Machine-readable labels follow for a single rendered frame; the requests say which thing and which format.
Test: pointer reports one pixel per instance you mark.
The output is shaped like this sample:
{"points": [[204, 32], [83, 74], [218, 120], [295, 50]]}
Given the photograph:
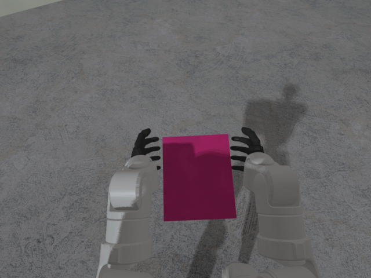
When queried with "right robot hand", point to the right robot hand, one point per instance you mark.
{"points": [[252, 142]]}

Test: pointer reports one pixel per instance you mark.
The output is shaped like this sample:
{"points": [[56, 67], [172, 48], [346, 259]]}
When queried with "robot right thigh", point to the robot right thigh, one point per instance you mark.
{"points": [[239, 270]]}

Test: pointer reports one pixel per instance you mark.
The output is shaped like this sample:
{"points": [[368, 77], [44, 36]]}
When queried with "robot right forearm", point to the robot right forearm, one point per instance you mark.
{"points": [[278, 204]]}

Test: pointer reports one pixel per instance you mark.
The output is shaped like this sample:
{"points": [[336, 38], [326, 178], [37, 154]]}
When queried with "left robot hand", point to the left robot hand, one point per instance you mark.
{"points": [[141, 142]]}

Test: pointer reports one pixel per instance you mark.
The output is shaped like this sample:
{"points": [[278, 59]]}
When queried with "right robot upper arm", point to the right robot upper arm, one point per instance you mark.
{"points": [[288, 272]]}

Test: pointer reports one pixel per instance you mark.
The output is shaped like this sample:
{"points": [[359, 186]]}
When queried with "carton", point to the carton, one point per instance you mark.
{"points": [[197, 178]]}

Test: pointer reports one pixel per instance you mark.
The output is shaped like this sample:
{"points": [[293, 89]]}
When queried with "robot left forearm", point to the robot left forearm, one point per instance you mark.
{"points": [[127, 240]]}

